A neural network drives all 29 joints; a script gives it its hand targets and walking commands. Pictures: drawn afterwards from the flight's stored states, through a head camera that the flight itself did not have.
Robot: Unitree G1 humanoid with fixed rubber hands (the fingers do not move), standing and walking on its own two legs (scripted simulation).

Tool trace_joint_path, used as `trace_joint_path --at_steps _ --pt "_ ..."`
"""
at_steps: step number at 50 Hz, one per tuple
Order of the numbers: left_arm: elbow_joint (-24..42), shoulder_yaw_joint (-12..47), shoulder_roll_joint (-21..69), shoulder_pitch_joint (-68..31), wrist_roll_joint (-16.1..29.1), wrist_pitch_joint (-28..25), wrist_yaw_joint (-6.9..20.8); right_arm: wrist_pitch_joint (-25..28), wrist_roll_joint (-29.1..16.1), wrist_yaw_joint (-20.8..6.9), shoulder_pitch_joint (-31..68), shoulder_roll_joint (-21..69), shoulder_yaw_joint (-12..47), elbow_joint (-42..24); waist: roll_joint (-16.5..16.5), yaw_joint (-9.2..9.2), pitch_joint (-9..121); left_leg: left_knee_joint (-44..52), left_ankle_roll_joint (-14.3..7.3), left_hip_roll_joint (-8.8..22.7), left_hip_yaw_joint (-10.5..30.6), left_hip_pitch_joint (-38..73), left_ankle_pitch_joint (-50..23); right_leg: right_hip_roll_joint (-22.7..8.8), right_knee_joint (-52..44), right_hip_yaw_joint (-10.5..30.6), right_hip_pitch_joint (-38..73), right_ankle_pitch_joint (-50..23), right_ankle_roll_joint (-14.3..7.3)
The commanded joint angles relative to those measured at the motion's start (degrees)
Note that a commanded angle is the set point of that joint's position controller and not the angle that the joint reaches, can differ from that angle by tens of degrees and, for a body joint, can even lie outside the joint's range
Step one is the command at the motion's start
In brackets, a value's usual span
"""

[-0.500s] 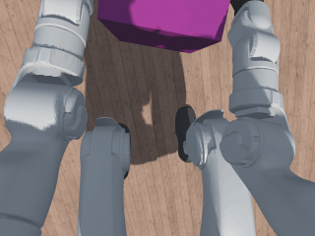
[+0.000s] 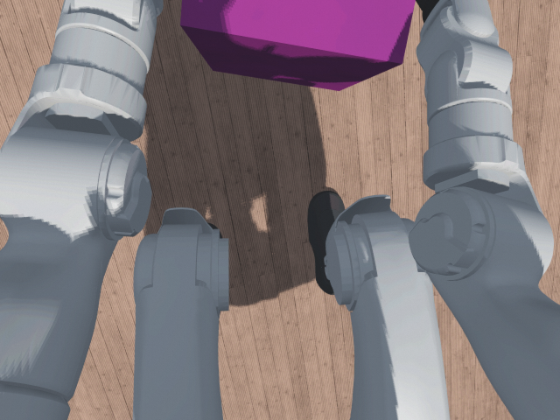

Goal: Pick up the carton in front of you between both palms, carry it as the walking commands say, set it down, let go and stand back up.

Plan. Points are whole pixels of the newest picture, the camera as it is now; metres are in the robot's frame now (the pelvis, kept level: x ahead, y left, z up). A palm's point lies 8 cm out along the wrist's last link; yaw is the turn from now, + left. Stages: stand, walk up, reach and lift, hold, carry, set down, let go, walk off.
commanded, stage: set down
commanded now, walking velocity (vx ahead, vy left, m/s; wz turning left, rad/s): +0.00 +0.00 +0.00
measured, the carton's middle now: out of the picture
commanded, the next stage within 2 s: let go in 1.96 s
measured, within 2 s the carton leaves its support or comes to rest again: rests again in 0.14 s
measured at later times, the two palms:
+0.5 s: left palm out of the picture +0.57 +0.12 -0.17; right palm (451, 4) +0.53 -0.19 -0.16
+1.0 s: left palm out of the picture +0.60 +0.16 -0.17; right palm (459, 18) +0.52 -0.21 -0.17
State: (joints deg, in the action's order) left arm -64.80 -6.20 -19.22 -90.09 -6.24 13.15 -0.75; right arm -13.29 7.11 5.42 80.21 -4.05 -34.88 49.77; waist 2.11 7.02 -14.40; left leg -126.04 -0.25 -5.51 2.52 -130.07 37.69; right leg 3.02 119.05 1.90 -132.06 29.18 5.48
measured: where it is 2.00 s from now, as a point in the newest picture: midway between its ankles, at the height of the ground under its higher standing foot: (267, 276)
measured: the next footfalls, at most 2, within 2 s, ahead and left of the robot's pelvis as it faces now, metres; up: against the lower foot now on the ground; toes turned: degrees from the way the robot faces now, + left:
none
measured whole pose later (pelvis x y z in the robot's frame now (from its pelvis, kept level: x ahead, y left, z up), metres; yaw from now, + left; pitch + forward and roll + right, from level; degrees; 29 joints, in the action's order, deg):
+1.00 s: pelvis +0.00 +0.00 -0.01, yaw -1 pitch +37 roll -5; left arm -68.6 9.2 -32.4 -95.8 10.5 7.3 1.3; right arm -3.4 -9.6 8.9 82.0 -13.2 -20.9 61.0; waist 2.6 6.6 -23.5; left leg -129.0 0.4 -4.9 3.5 -126.8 38.8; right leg 1.8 121.3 -0.3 -129.1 29.2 3.8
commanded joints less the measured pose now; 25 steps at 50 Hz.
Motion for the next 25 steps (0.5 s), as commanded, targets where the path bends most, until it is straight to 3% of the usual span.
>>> trace_joint_path --at_steps 1,16,25 --pt "4.1 8.8 43.9 -19.7 2.8 -1.6 12.7 -0.3 -4.2 -12.7 22.9 44.9 17.2 0.7 -11.1 -2.13 50.3 14.4 -1.3 -0.6 -1.9 22.7 -17.1 3.5 -2.7 -6.9 30.3 -15.7 -2.3" --pt "-0.4 3.1 38.0 -12.9 -4.4 0.0 12.5 0.2 -3.1 -13.5 21.6 37.7 13.5 4.4 -8.5 -4.57 39.6 13.8 -1.9 0.4 0.0 22.5 -17.5 3.8 -1.6 -6.4 23.4 -12.0 -2.2" --pt "-1.8 0.1 32.3 -11.7 -7.7 0.9 12.6 0.0 -1.1 -12.7 19.4 31.3 9.1 7.0 -8.5 -4.33 34.2 14.5 -2.0 1.1 0.4 22.1 -13.5 3.6 -1.9 -6.3 22.5 -8.1 -2.2"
